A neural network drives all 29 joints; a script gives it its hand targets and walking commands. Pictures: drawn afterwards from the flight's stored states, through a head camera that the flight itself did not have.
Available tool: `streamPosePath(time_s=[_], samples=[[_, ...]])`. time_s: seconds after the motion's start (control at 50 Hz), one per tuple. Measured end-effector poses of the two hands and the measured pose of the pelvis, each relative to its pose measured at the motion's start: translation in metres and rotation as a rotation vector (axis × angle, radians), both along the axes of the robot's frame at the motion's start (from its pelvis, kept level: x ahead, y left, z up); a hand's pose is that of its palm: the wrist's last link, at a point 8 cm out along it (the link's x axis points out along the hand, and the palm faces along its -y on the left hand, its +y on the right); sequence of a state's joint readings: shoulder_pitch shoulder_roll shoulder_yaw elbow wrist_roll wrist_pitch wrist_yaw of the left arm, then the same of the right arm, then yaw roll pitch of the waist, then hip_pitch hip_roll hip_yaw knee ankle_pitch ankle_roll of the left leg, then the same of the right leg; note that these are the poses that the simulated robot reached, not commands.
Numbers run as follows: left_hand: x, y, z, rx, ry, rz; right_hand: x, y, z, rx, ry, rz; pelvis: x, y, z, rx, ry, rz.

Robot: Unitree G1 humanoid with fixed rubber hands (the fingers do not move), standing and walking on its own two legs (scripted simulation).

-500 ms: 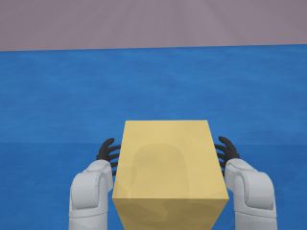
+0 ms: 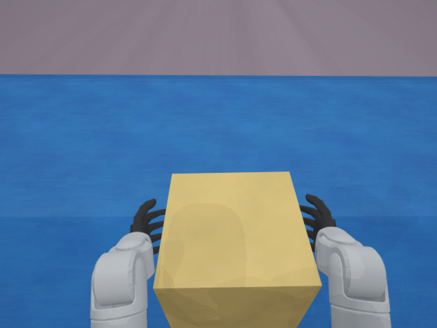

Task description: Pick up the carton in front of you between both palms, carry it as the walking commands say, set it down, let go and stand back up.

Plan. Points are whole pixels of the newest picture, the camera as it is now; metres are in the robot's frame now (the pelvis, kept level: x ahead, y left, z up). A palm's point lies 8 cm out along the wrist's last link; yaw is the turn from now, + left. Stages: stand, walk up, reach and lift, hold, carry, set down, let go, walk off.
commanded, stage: carry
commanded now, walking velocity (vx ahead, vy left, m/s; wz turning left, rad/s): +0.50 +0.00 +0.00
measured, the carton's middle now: (231, 259) +0.27 +0.00 +0.02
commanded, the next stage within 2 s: none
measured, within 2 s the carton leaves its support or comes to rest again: neither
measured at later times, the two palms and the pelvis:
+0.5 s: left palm (180, 128) +0.58 +0.12 +0.10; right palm (297, 129) +0.59 -0.18 +0.10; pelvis +0.32 -0.03 +0.00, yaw +2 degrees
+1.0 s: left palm (179, 80) +0.91 +0.16 +0.08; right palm (264, 78) +0.91 -0.14 +0.09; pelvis +0.65 +0.01 +0.00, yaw -1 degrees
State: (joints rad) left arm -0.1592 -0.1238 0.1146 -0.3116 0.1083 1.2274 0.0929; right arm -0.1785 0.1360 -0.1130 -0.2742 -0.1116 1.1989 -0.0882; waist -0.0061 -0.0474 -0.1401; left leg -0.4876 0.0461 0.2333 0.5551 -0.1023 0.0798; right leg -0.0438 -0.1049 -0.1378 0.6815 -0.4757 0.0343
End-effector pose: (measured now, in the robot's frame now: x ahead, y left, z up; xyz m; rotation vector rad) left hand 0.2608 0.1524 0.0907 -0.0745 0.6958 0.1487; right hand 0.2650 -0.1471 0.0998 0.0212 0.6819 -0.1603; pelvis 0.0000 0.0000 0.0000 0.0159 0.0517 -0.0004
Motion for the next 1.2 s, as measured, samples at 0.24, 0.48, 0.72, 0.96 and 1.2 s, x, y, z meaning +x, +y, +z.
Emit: streamPosePath(time_s=[0.24, 0.48, 0.72, 0.96, 1.2], samples=[[0.132, 0.003, 0.010, 0.003, 0.056, -0.043, 0.121, 0.003, 0.010, -0.004, 0.057, -0.037, 0.130, 0.012, 0.034, -0.042, 0.024, -0.007], [0.305, -0.028, 0.017, 0.055, -0.037, 0.015, 0.310, -0.028, 0.002, 0.053, -0.037, 0.018, 0.310, -0.029, 0.002, -0.033, -0.002, 0.031], [0.437, -0.033, 0.025, 0.053, 0.042, 0.048, 0.452, -0.032, 0.009, 0.055, 0.042, 0.049, 0.443, -0.041, 0.034, 0.009, 0.022, 0.041], [0.626, 0.005, 0.003, -0.002, -0.017, 0.002, 0.626, 0.005, 0.003, 0.003, -0.016, 0.002, 0.626, 0.005, 0.000, 0.002, -0.002, 0.002], [0.760, 0.015, 0.001, -0.008, 0.073, -0.033, 0.753, 0.016, 0.004, -0.012, 0.074, -0.025, 0.754, 0.021, 0.034, -0.052, 0.021, -0.003]])
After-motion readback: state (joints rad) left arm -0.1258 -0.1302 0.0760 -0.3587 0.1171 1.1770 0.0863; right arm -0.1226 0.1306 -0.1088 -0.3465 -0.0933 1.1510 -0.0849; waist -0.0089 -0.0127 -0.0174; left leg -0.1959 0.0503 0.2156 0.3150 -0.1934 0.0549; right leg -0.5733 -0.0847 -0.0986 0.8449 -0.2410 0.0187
